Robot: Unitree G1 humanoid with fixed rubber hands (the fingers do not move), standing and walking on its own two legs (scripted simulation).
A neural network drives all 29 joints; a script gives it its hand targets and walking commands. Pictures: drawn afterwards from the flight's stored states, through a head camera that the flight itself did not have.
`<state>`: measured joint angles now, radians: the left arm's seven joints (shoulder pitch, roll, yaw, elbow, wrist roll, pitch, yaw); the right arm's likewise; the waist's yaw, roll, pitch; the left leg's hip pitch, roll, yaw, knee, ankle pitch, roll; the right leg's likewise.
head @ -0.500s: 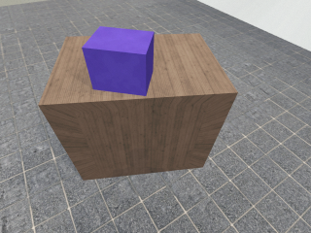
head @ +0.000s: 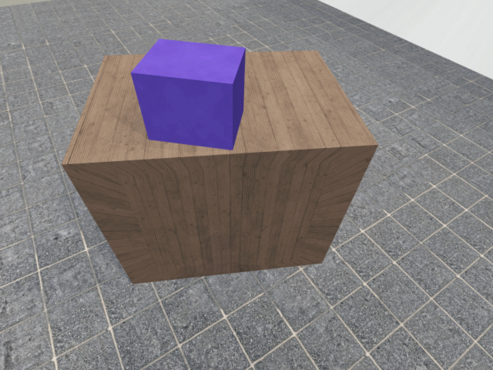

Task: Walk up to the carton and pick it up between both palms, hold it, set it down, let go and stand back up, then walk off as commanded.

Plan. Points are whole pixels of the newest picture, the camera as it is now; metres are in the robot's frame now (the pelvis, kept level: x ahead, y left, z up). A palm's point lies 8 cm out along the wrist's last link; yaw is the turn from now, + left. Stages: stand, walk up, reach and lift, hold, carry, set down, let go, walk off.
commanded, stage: stand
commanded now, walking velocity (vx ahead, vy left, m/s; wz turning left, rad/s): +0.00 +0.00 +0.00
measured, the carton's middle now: (196, 94) +0.78 +0.13 +0.03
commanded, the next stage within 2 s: none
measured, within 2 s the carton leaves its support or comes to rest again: neither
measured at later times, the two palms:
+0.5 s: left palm out of the picture +0.08 +0.30 -0.12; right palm out of the picture +0.06 -0.29 -0.12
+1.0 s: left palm out of the picture +0.08 +0.30 -0.12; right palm out of the picture +0.07 -0.29 -0.12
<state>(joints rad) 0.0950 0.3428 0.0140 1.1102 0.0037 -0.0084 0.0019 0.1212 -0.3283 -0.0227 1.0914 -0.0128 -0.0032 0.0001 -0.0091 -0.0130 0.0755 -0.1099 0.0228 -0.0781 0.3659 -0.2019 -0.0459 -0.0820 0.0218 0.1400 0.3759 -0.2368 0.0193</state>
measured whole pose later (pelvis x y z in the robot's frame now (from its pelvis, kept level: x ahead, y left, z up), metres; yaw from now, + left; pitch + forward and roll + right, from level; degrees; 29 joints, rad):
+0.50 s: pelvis +0.00 +0.00 +0.00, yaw +0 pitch -3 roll +0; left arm 0.10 0.35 0.01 1.11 0.00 -0.01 0.00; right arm 0.13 -0.33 -0.02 1.09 -0.01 0.00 0.00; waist -0.01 -0.01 0.08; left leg -0.11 0.02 -0.08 0.37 -0.20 -0.04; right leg -0.08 0.02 0.14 0.37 -0.24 0.02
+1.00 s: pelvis +0.00 +0.00 +0.00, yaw +0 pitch -3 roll +0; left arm 0.09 0.34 0.01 1.11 0.00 -0.01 0.00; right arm 0.12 -0.33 -0.02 1.09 -0.01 0.00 0.00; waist -0.01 -0.01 0.07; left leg -0.11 0.02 -0.08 0.37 -0.20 -0.04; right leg -0.08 0.02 0.14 0.37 -0.23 0.02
